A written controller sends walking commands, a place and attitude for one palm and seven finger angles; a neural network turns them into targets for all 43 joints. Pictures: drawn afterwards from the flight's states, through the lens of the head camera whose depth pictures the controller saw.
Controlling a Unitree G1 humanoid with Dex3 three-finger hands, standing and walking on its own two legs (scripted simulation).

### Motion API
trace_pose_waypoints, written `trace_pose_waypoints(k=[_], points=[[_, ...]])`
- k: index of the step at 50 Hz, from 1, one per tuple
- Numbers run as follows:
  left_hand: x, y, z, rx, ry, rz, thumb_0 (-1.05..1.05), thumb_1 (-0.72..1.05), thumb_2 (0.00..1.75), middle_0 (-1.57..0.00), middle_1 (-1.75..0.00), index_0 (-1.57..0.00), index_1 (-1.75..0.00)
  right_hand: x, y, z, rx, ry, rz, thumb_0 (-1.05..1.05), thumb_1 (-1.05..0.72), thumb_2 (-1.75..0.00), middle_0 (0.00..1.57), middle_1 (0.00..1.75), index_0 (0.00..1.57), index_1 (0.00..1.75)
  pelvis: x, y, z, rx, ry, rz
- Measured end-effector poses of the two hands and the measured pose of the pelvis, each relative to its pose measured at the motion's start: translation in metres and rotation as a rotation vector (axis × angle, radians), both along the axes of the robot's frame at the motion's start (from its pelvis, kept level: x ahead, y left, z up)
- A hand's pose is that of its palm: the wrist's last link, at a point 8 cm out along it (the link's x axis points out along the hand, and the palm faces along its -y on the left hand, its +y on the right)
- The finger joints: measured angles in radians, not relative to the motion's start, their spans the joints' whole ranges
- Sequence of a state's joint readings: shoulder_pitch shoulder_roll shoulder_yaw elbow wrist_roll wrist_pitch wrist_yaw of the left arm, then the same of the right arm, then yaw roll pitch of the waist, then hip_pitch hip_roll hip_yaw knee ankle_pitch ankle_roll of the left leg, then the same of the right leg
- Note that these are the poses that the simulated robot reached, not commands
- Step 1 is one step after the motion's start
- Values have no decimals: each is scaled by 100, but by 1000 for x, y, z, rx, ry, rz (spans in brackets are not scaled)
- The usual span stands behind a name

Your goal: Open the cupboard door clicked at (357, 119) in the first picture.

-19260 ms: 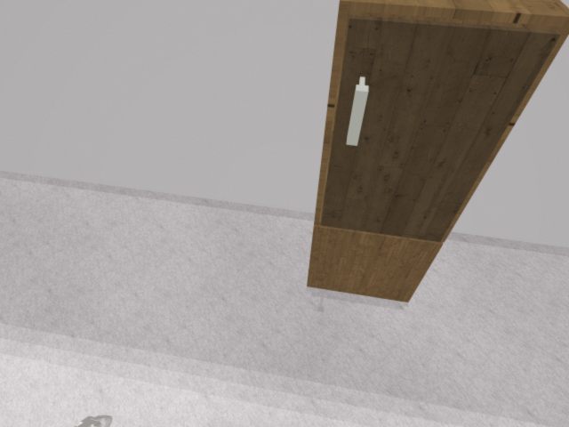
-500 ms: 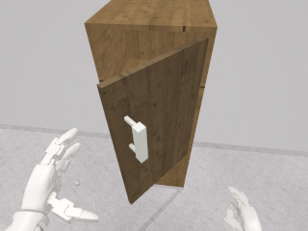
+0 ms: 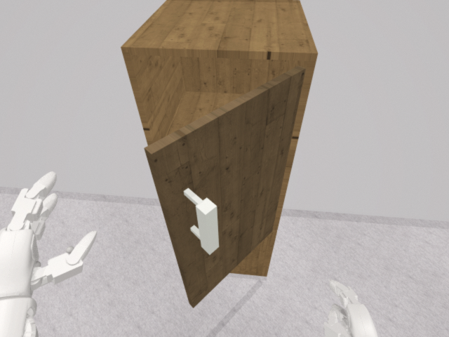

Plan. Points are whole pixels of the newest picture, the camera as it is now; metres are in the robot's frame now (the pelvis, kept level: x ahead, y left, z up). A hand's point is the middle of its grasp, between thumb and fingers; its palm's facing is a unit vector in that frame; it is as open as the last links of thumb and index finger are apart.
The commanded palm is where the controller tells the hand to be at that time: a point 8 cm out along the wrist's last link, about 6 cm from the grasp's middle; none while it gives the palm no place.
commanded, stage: draw the hand back to the body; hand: left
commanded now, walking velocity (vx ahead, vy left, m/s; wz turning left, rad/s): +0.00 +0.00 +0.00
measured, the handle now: (200, 221) +0.29 +0.09 +0.07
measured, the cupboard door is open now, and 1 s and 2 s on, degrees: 50 50 50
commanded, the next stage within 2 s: step back with the hand held close in 0.50 s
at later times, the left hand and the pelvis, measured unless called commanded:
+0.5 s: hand (63, 244) +0.19 +0.25 +0.15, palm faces +0.45 -0.81 -0.37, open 7.5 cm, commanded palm +0.14 +0.29 +0.16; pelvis +0.00 -0.01 +0.00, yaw +0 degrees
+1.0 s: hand (58, 256) +0.17 +0.25 +0.14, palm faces +0.32 -0.81 -0.49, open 7.4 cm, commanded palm +0.11 +0.29 +0.17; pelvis -0.04 +0.00 +0.00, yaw -2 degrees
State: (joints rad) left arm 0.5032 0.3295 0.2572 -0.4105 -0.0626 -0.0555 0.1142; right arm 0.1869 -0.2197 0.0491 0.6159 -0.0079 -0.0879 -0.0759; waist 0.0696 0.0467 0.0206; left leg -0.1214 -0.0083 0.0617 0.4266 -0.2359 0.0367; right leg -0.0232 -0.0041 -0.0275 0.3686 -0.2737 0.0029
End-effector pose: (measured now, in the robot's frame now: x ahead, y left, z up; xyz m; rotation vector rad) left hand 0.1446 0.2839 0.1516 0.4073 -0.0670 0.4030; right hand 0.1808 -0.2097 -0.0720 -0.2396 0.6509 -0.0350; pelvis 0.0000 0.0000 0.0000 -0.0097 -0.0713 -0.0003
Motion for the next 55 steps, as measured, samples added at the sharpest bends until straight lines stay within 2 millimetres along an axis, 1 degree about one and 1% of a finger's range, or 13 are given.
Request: trace_pose_waypoints(k=[9, 15, 21, 32, 36, 38, 42, 47, 51, 55], points=[[4, 16, 15, 37, -45, 59, 1, 69, 82, -20, -30, -20, -30, 2, -7, -1, -2, 20, -13, 2, -91, -90, 21, 30, 20, 30, 3, -3, 1, 0, -3, -3], [4, 12, 12, 18, -41, 60, 1, 82, 87, -20, -30, -20, -30, -1, -14, -2, -2, 32, -22, 2, -91, -90, 21, 30, 20, 30, 1, -6, 2, 2, -4, -3], [1, 4, 9, 9, -30, 45, 2, 87, 89, -20, -30, -21, -30, -6, -19, -3, -6, 35, -32, 2, -91, -90, 21, 30, 20, 30, -1, -10, 2, 1, -9, -2], [-6, -1, 14, 20, -45, 50, 2, 89, 90, -21, -30, -21, -30, -12, -24, -5, 5, 31, -33, 2, -91, -90, 20, 30, 20, 30, -7, -16, 2, 1, -17, -1], [-5, 0, 29, 90, -89, 35, 2, 89, 90, -21, -30, -21, -30, -13, -25, -4, 10, 34, -40, 2, -91, -90, 21, 30, 20, 30, -11, -17, 2, -9, 12, -1], [-5, 0, 31, 114, -79, 18, 2, 89, 90, -21, -30, -21, -30, -15, -28, -4, 11, 37, -58, 2, -91, -90, 21, 30, 20, 30, -13, -16, 2, -11, 31, -8], [-3, -3, 22, 125, -16, -29, 2, 89, 90, -21, -30, -21, -30, -23, -34, -4, 3, 48, -108, 2, -91, -90, 21, 30, 20, 30, -19, -11, 1, -9, 56, -22], [-6, 1, 13, 129, 26, -70, 2, 89, 90, -21, -30, -21, -30, -41, -39, -3, -23, 73, -160, 2, -91, -90, 21, 30, 20, 30, -30, -4, 0, -8, 67, -33], [-14, 7, 14, 142, 4, -86, 2, 88, 90, -21, -30, -21, -30, -58, -38, 0, -45, 85, -180, 2, -91, -90, 20, 30, 20, 30, -41, 1, -2, -10, 67, -36], [-28, 14, 20, 163, -44, -96, 2, 88, 90, -21, -30, -21, -30, -76, -32, 2, -59, 80, -181, 2, -91, -90, 20, 30, 20, 30, -55, 7, -5, -13, 64, -33]])
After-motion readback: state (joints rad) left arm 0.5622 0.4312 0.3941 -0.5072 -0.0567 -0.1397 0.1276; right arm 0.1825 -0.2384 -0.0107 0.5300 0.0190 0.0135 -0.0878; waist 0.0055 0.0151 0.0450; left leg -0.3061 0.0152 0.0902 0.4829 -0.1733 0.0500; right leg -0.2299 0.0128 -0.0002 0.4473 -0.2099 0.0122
